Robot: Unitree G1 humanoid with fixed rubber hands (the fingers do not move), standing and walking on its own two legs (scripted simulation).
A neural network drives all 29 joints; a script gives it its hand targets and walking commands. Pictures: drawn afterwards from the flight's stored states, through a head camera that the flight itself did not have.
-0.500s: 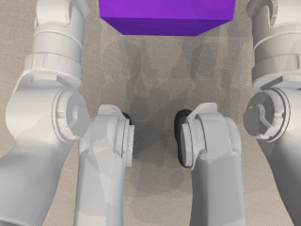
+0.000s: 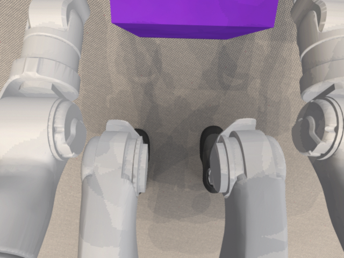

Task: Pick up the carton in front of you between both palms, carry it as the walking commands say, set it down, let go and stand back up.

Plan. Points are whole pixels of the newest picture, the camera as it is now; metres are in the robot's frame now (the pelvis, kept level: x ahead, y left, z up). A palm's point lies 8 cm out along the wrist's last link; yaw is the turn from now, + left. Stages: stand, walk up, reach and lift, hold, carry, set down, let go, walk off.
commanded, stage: set down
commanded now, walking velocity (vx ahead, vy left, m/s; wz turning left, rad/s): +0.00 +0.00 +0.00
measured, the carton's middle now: out of the picture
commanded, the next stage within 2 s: let go in 1.14 s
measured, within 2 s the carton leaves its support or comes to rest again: neither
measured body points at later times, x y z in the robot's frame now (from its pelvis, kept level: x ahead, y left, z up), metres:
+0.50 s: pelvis -0.01 +0.00 +0.07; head +0.34 -0.02 +0.35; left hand +0.59 +0.16 -0.04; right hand +0.58 -0.22 -0.04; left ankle +0.09 +0.11 -0.33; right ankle +0.09 -0.11 -0.33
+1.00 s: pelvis +0.01 +0.00 +0.21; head +0.35 -0.02 +0.50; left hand +0.59 +0.17 +0.10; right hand +0.58 -0.23 +0.11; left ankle +0.09 +0.11 -0.33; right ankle +0.09 -0.11 -0.33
